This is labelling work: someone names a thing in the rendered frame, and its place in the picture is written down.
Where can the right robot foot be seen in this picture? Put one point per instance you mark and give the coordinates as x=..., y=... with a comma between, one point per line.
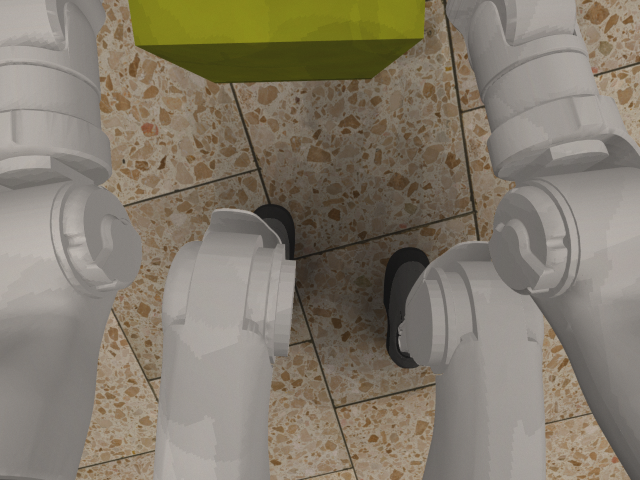
x=403, y=269

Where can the left robot upper arm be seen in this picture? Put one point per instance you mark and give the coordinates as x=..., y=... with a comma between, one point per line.
x=65, y=250

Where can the carton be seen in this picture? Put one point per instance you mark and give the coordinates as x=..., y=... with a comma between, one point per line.
x=242, y=41

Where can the robot left forearm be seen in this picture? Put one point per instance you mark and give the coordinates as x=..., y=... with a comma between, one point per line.
x=50, y=123

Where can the robot left thigh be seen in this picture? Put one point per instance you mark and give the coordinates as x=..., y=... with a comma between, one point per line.
x=216, y=376

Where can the robot right forearm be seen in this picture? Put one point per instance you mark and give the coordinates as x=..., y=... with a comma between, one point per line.
x=543, y=106

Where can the right robot upper arm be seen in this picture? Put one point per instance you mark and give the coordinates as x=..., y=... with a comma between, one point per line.
x=572, y=242

